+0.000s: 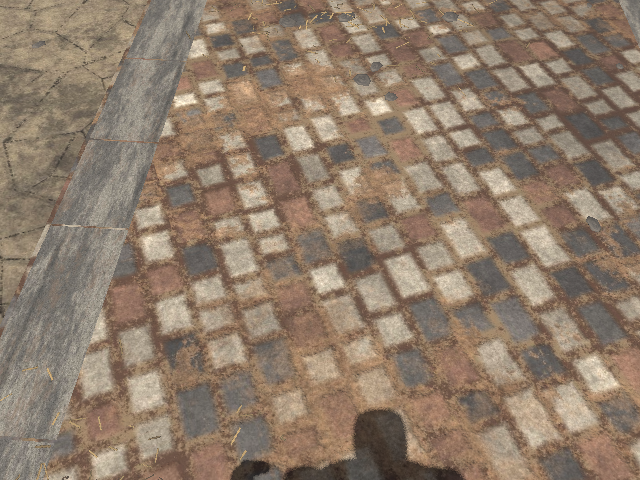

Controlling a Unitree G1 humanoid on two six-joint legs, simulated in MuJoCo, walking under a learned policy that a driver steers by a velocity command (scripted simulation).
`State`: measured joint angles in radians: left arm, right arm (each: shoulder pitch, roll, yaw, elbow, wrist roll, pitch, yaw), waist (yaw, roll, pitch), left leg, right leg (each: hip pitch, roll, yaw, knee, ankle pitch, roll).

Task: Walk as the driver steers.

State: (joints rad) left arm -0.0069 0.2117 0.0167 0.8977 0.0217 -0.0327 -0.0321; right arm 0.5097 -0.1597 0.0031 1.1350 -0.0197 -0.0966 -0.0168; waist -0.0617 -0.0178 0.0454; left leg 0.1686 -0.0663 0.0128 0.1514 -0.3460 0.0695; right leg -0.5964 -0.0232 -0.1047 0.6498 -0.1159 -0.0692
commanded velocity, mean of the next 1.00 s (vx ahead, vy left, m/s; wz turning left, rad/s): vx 0.49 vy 0.00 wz -0.30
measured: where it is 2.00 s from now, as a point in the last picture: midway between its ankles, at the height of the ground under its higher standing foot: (442, 243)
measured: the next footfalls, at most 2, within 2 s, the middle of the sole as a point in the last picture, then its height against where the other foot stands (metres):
right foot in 0.06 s outside the picture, level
left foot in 0.60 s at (274, 445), level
